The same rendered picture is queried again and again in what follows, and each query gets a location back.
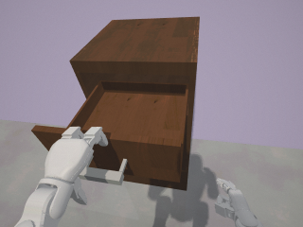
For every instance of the left robot forearm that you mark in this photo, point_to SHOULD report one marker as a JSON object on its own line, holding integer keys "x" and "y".
{"x": 47, "y": 204}

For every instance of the handle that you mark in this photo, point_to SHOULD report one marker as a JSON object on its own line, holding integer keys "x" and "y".
{"x": 103, "y": 175}

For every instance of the robot left hand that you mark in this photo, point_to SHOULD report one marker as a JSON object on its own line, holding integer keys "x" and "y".
{"x": 69, "y": 156}

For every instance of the cabinet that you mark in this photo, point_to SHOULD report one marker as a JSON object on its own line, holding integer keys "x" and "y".
{"x": 163, "y": 50}

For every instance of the robot right hand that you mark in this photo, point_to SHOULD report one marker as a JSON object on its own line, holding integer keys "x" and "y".
{"x": 227, "y": 207}

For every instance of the right robot forearm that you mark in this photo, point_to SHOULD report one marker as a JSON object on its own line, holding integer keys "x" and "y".
{"x": 245, "y": 218}

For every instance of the drawer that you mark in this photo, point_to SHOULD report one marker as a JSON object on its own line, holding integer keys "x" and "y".
{"x": 144, "y": 122}

